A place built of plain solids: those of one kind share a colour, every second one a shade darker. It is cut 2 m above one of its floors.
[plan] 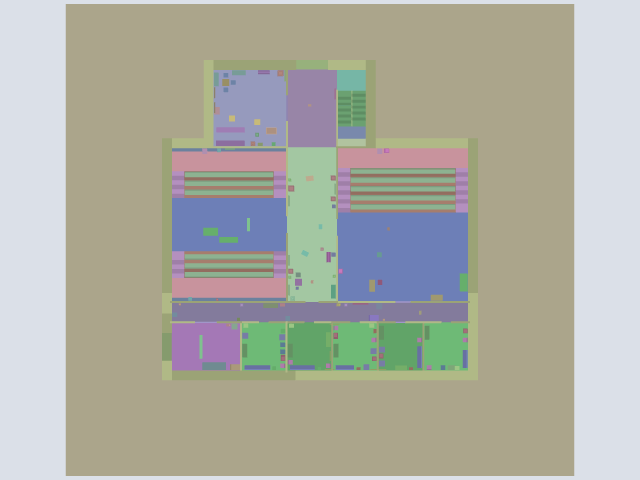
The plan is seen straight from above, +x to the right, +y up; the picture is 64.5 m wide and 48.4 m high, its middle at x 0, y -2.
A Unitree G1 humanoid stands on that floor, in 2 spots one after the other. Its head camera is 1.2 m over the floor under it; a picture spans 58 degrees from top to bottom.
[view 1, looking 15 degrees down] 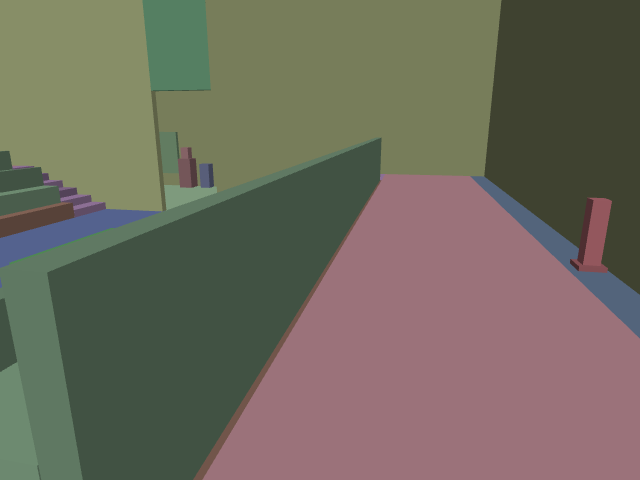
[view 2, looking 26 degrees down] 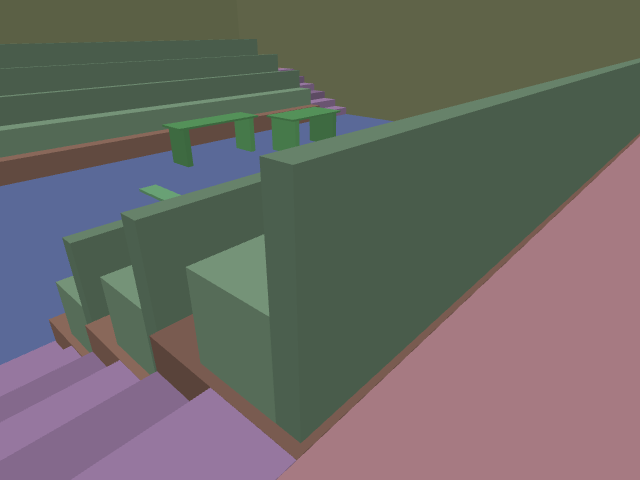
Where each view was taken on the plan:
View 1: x -14.32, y -6.49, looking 12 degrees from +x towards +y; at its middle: seats_studio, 3.45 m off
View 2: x -4.03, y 5.58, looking -138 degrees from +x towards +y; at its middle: seats_studio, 1.15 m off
